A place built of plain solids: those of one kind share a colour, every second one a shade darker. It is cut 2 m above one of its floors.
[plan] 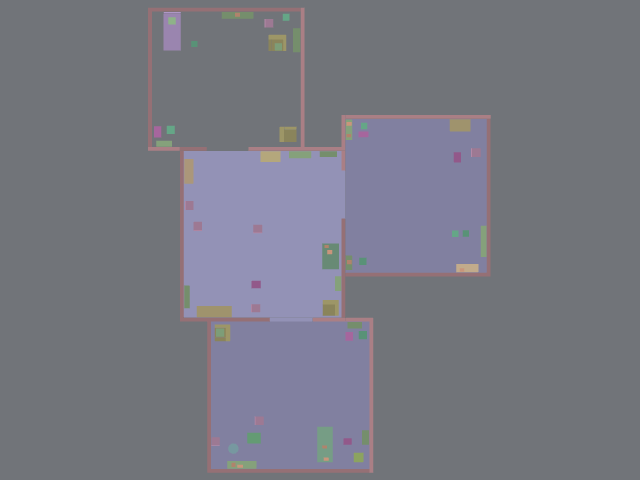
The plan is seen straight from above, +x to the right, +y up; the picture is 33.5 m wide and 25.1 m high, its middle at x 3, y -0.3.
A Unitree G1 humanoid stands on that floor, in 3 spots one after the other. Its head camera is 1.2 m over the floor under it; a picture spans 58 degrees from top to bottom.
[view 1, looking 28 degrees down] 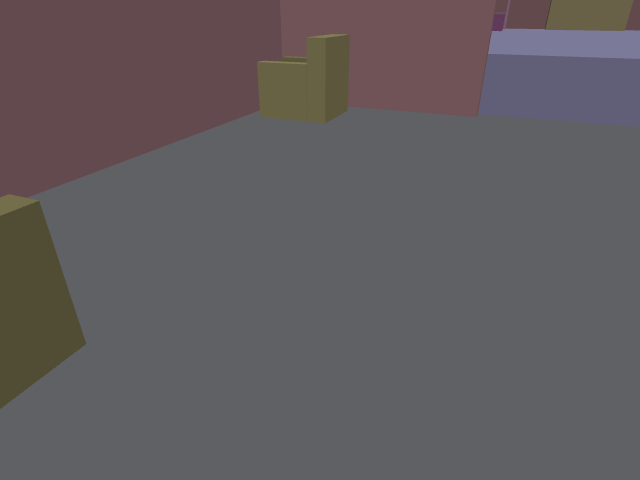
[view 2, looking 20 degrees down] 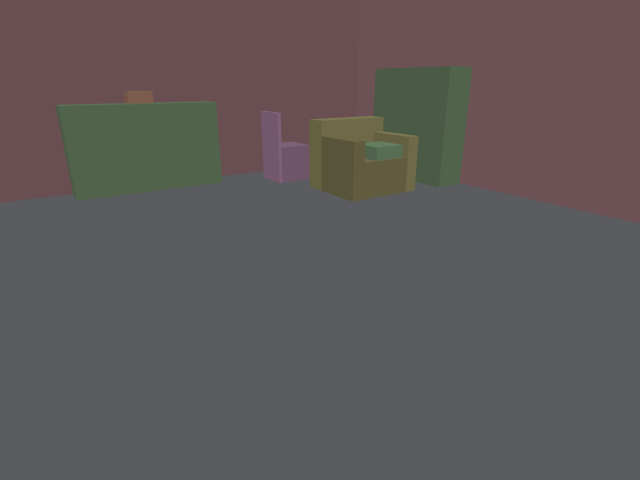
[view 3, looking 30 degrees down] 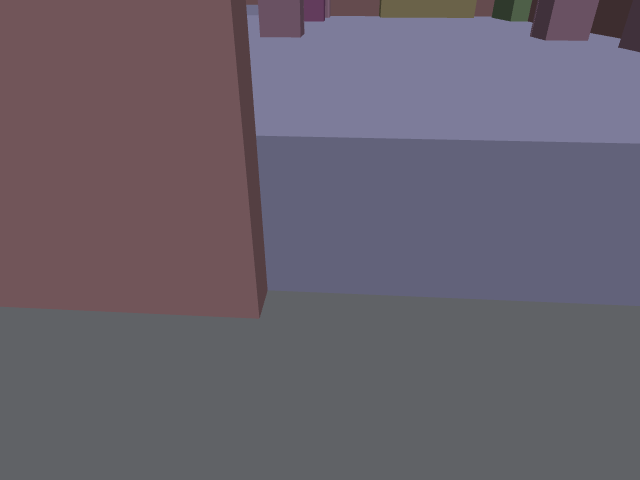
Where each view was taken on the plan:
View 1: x -1.10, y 10.46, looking -67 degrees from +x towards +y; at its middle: ground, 2.56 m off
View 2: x -2.50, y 6.05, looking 56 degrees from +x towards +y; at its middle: ground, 3.51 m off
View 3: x -1.10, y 5.95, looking -86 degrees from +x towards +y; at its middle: floor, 1.84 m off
